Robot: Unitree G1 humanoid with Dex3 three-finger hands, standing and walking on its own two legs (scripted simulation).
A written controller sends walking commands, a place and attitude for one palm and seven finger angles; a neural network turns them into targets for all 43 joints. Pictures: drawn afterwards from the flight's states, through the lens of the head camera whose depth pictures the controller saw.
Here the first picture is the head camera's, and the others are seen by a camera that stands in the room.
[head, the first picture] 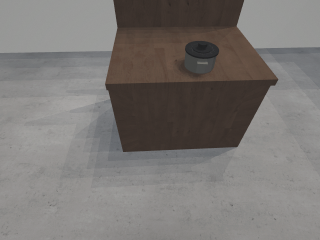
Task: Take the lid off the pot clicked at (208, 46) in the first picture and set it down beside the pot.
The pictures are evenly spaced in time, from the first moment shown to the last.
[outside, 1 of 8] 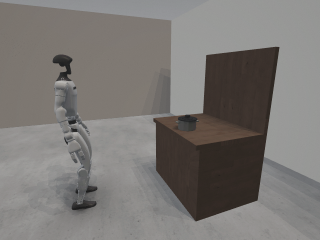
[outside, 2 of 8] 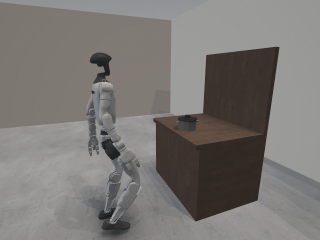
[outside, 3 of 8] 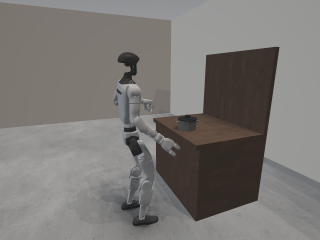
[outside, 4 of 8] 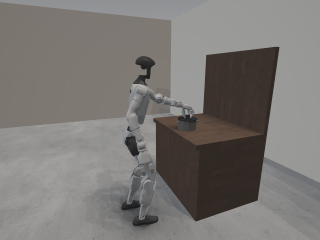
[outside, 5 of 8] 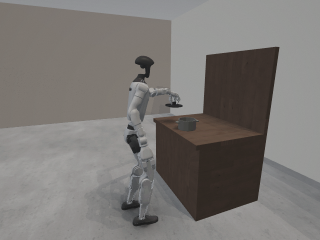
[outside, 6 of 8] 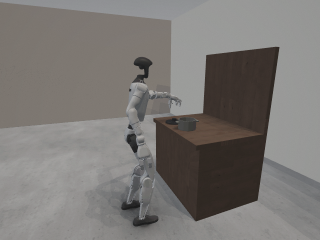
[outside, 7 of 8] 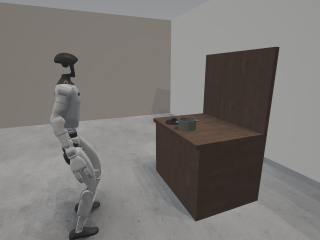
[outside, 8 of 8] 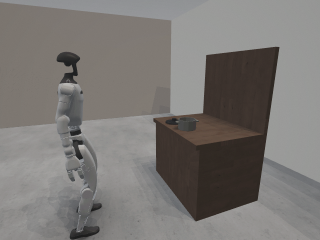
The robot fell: no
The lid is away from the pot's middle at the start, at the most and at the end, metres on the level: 0.00 0.24 0.23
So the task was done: yes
